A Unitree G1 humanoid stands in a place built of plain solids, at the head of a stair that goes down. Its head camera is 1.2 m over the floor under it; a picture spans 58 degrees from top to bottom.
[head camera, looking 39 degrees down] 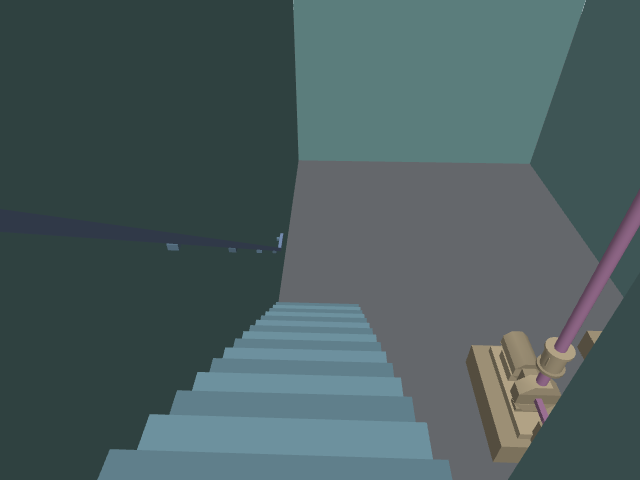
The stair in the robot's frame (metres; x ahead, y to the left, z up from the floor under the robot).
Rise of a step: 0.20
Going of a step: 0.23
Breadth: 1.09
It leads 2 degrees to the right of straight ahead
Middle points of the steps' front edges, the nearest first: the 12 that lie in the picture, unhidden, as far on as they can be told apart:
0.64 0.14 -0.20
0.88 0.13 -0.41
1.11 0.12 -0.61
1.34 0.11 -0.81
1.58 0.11 -1.01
1.81 0.10 -1.21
2.04 0.09 -1.41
2.27 0.09 -1.62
2.50 0.08 -1.82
2.74 0.07 -2.02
2.97 0.06 -2.22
3.20 0.06 -2.42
